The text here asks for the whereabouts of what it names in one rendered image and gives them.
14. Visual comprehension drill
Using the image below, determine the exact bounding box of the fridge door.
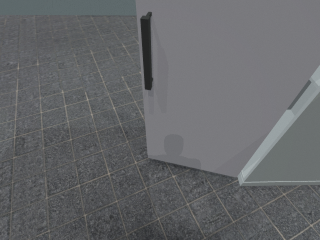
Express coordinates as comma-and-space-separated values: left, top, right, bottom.
135, 0, 320, 178

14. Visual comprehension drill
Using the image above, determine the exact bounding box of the handle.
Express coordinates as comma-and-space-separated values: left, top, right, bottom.
140, 12, 153, 90

